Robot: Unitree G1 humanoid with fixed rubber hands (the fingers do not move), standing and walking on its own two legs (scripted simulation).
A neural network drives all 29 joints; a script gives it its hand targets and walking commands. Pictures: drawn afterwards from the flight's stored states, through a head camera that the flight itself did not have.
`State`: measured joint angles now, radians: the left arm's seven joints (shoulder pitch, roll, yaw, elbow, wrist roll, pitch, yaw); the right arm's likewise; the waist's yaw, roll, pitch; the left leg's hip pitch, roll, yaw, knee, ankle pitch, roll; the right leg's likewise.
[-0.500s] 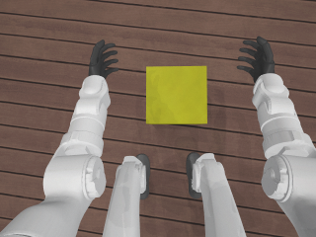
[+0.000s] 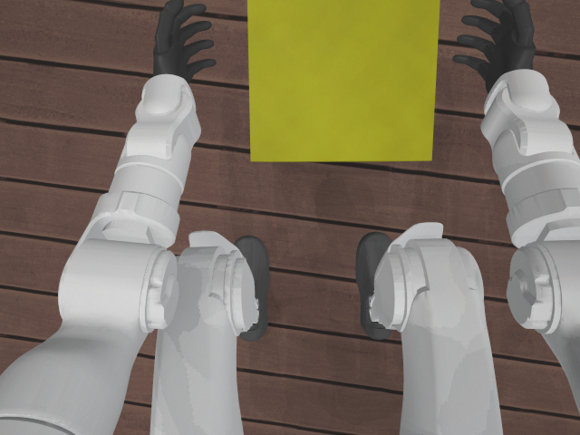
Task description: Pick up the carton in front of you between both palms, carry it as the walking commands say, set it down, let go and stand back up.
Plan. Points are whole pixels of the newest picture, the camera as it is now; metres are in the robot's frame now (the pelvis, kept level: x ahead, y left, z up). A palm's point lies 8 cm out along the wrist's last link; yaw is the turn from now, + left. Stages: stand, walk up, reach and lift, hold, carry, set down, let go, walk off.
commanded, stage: reach and lift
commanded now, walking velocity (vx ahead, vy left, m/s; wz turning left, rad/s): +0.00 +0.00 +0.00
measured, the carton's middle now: (333, 93) +0.50 -0.04 -0.28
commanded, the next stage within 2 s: none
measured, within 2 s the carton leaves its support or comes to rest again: leaves its support in 1.02 s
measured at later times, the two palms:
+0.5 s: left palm (191, 72) +0.52 +0.14 -0.21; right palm (472, 81) +0.49 -0.21 -0.21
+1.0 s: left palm (213, 66) +0.53 +0.11 -0.20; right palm (455, 71) +0.50 -0.19 -0.21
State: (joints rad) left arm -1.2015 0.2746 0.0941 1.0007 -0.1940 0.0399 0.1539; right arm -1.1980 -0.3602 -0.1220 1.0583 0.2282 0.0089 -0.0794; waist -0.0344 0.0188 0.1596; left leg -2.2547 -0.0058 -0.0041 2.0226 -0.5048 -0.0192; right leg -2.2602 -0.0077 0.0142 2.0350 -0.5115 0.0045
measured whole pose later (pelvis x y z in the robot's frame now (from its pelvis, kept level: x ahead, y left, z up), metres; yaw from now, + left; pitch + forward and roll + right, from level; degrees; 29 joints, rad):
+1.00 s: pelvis -0.01 +0.00 -0.04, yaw -1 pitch +38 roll +0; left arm -1.41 0.24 0.04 1.21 -0.23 -0.01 0.21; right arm -1.36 -0.30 0.01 1.18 0.29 0.00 -0.15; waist -0.04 0.03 0.27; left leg -2.31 -0.03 -0.02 2.15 -0.50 -0.03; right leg -2.31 0.01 0.01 2.15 -0.49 0.01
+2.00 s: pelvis +0.05 +0.01 +0.20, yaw -4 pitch +33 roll +0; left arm -0.63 -0.10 0.35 0.63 0.12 0.28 0.10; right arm -0.60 0.05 -0.34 0.60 -0.14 0.32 -0.03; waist -0.02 0.03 -0.25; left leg -1.49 -0.07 -0.05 1.44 -0.53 -0.02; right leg -1.50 0.04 0.06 1.43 -0.50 0.03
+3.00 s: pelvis +0.09 +0.01 +0.37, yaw -4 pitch -4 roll +0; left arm -0.35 -0.17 0.34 0.42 0.31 0.59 0.00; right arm -0.32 0.17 -0.31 0.39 -0.30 0.62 0.02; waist -0.01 0.01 0.01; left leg -0.18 -0.03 -0.09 0.49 -0.24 0.00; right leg -0.20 0.02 0.07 0.48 -0.21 0.01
